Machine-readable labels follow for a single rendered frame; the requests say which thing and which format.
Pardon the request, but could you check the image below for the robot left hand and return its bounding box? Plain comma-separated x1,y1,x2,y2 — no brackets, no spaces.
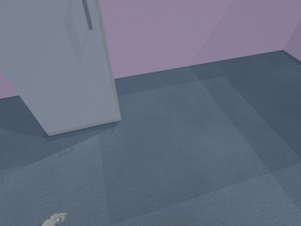
41,213,68,226

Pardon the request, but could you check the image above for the handle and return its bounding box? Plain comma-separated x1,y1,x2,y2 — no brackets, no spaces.
82,0,93,30

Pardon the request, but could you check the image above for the fridge door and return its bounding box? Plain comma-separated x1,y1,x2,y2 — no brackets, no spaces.
0,0,119,133

